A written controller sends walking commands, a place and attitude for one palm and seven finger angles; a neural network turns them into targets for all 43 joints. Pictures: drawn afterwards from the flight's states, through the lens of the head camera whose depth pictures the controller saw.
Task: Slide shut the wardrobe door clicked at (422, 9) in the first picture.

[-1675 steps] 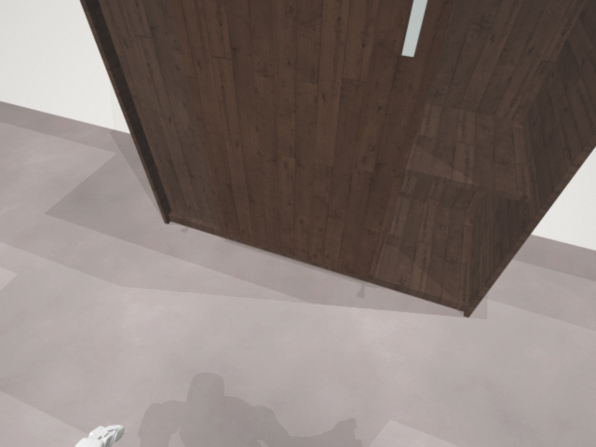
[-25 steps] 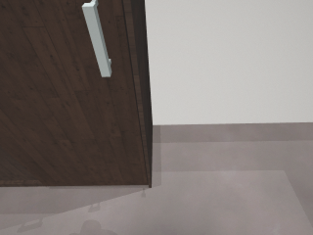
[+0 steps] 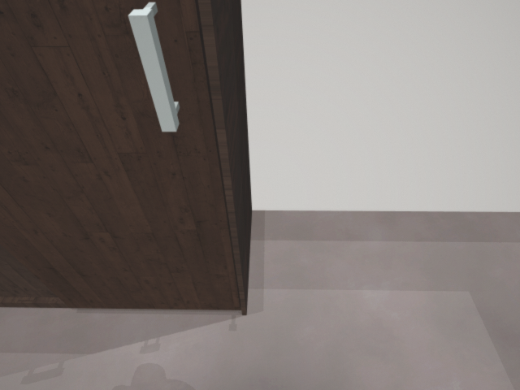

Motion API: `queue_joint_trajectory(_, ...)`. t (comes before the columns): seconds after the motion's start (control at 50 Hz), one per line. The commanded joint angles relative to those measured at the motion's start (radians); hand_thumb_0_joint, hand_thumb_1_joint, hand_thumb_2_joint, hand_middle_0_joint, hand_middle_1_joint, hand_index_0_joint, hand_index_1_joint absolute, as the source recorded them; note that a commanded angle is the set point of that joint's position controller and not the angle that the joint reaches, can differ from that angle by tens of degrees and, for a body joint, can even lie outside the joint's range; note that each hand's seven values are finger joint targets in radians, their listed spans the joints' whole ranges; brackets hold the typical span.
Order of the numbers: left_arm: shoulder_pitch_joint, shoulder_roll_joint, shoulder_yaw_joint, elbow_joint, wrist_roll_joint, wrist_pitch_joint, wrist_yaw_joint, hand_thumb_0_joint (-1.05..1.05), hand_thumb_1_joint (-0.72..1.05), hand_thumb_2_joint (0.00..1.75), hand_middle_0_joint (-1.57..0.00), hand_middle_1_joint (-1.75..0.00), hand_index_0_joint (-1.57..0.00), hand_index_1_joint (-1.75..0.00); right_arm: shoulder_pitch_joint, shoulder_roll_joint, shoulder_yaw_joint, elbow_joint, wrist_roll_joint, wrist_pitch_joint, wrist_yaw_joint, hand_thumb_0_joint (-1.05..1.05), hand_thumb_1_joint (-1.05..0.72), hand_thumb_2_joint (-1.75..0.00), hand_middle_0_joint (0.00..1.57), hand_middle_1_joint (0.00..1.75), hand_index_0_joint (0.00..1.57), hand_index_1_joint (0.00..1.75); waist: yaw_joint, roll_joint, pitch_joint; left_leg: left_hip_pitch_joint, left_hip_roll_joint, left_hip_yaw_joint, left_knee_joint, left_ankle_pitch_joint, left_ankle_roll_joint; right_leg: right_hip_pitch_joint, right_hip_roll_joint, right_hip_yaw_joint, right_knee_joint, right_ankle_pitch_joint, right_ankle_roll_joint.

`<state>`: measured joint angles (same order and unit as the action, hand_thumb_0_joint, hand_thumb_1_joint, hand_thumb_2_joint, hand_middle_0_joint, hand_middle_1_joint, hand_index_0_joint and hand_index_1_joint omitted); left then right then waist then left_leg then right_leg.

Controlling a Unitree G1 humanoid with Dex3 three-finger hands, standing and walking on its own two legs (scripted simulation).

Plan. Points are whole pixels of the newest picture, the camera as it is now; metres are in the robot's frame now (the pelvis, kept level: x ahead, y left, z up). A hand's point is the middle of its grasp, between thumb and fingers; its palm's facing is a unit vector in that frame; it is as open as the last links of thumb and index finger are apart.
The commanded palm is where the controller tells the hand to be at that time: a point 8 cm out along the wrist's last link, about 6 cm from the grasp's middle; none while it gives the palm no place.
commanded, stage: come to a stop and stand still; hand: left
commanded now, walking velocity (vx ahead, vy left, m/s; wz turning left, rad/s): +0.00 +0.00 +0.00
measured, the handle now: (161, 70) +0.51 +0.19 +0.25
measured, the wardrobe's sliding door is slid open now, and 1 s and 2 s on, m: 0.00 0.00 0.00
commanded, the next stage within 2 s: look again from close up in 0.18 s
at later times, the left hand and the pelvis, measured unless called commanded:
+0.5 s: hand out of the picture +0.00 +0.15 -0.17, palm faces +0.05 -0.98 -0.18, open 7.3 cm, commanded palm none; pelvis +0.02 -0.01 +0.00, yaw +0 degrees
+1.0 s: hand out of the picture +0.01 +0.15 -0.17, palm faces +0.05 -0.98 -0.18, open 7.3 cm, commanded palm none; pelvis +0.03 -0.01 +0.00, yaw +1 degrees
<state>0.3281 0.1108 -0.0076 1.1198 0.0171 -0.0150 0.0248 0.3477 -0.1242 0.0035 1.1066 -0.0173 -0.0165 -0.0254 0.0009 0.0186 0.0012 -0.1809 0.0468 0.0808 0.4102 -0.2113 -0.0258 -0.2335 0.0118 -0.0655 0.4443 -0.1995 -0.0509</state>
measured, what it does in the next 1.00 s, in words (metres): stands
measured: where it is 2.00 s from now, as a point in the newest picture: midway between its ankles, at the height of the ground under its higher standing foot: outside the picture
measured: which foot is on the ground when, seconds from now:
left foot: down 0.00-1.00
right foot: down 0.00-1.00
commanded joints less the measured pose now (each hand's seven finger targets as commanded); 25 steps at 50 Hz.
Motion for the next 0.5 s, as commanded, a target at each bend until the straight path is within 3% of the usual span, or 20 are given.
queue_joint_trajectory(0.0, 0.056, 0.1, 0.022, -0.029, -0.006, -0.015, 0.008, 0.0, 0.9, 0.9, -0.2, -0.3, -0.2, -0.3, 0.084, -0.07, -0.011, -0.01, 0.002, -0.013, -0.01, 0.0, -0.9, -0.9, 0.2, 0.3, 0.2, 0.3, -0.005, -0.018, 0.081, -0.045, 0.054, -0.069, -0.081, -0.012, 0.038, -0.028, -0.11, 0.147, -0.133, -0.043, 0.002)
queue_joint_trajectory(0.48, 0.064, 0.093, 0.023, -0.021, -0.006, -0.019, 0.01, 0.0, 0.9, 0.9, -0.2, -0.3, -0.2, -0.3, 0.083, -0.065, -0.009, 0.004, 0.002, -0.018, -0.016, 0.0, -0.9, -0.9, 0.2, 0.3, 0.2, 0.3, 0.0, -0.02, 0.075, -0.028, 0.065, -0.066, -0.089, 0.042, 0.036, 0.023, -0.106, 0.126, -0.119, 0.051, -0.003)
